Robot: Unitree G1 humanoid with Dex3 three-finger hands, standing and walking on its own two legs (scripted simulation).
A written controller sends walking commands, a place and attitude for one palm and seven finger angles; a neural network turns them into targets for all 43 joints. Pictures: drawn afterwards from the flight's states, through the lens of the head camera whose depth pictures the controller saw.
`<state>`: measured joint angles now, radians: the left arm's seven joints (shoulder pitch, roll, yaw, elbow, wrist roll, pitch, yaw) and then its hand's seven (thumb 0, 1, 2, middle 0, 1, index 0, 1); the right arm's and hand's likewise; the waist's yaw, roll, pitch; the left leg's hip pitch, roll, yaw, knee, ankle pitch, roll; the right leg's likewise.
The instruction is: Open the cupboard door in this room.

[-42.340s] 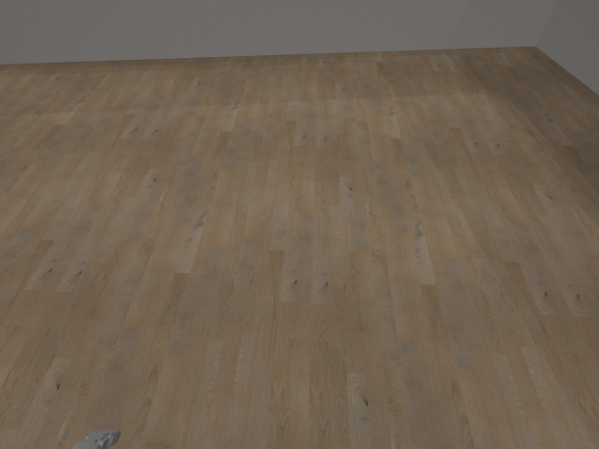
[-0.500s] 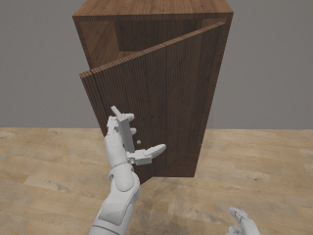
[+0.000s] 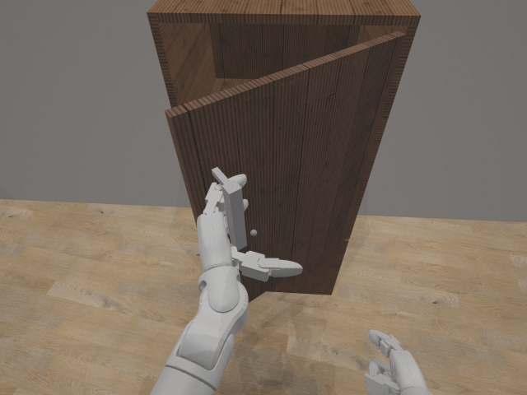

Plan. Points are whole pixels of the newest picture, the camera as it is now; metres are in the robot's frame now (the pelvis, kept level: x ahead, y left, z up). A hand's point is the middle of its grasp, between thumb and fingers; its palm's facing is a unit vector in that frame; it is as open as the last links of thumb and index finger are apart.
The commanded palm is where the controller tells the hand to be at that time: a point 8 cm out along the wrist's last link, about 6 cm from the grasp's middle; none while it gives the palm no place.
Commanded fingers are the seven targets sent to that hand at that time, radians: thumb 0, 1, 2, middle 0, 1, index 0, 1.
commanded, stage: slide the hand sideways off the handle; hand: left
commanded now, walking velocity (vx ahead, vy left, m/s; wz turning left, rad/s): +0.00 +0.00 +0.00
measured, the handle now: (229, 210) +0.36 +0.09 +0.10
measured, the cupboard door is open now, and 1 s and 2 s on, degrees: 39 42 42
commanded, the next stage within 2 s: draw the hand back to the body in 1.14 s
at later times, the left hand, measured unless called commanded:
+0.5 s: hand (258, 266) +0.27 +0.03 +0.11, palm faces -0.09 -1.00 +0.02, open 16.0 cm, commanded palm +0.24 +0.10 +0.10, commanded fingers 0.00 -0.50 0.30 -0.15 -0.30 -0.15 -0.30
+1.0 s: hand (201, 296) +0.22 +0.10 +0.10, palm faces +0.00 -1.00 -0.02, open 16.3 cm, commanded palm +0.19 +0.16 +0.10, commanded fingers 0.00 -0.50 0.30 -0.15 -0.30 -0.15 -0.30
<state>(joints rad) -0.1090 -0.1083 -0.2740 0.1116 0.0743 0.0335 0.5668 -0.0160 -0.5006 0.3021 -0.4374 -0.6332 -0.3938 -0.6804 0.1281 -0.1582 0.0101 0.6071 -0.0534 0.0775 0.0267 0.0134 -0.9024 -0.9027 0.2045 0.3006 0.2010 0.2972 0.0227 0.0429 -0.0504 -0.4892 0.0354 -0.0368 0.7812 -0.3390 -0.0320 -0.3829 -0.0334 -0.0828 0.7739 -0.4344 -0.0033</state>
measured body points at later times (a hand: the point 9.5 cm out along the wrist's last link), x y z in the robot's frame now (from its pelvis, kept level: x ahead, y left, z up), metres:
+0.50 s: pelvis +0.00 +0.00 +0.01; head -0.01 -0.02 +0.46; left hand +0.27 +0.09 +0.11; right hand +0.15 -0.23 -0.08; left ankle +0.04 +0.14 -0.71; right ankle -0.02 -0.12 -0.71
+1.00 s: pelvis +0.02 -0.01 +0.00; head +0.02 -0.03 +0.45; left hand +0.22 +0.15 +0.10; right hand +0.20 -0.23 -0.07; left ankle +0.04 +0.14 -0.71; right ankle -0.02 -0.12 -0.71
